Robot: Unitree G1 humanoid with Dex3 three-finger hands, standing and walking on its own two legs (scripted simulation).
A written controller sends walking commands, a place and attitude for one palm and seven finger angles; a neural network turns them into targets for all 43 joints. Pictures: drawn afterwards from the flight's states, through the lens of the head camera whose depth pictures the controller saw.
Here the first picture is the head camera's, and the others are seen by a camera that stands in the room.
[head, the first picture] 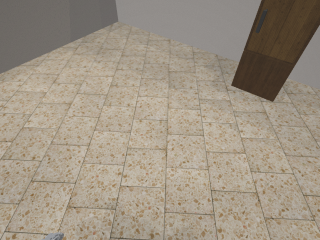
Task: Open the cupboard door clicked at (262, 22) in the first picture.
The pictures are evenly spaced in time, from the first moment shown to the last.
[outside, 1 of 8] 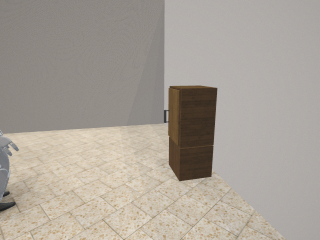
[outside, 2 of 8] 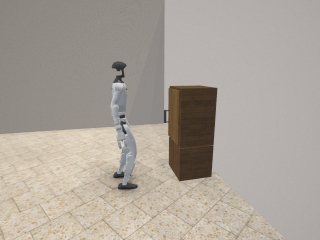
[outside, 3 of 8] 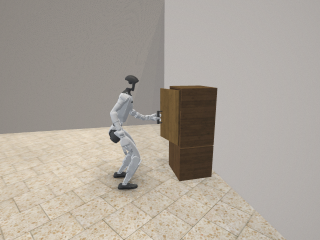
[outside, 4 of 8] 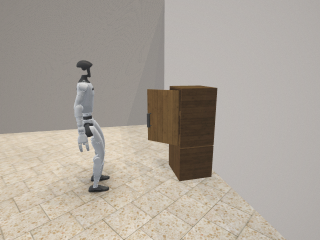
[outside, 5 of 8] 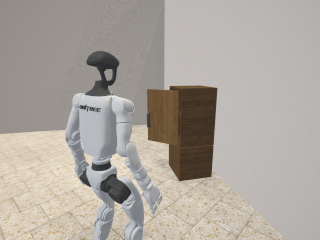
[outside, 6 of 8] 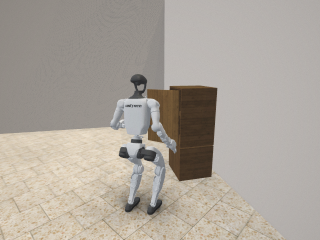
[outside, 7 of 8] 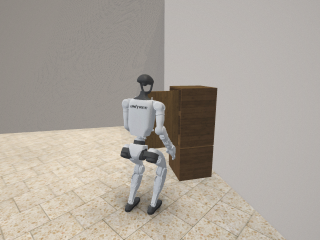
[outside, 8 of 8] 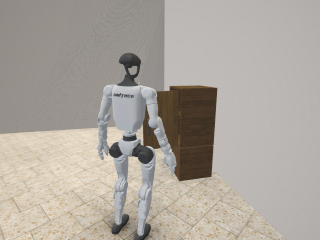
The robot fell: no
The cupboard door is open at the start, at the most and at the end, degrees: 0 97 97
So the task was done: yes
